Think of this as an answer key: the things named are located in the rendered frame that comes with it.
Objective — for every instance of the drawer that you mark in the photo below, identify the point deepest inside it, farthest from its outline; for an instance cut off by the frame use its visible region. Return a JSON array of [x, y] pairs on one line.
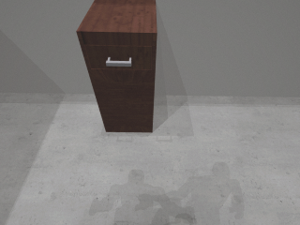
[[141, 56]]

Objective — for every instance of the cabinet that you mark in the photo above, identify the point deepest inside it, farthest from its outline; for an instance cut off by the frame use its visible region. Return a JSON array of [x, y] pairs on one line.
[[125, 96]]

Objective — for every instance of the handle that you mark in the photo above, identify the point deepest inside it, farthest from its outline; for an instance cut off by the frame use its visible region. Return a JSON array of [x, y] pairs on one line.
[[110, 63]]

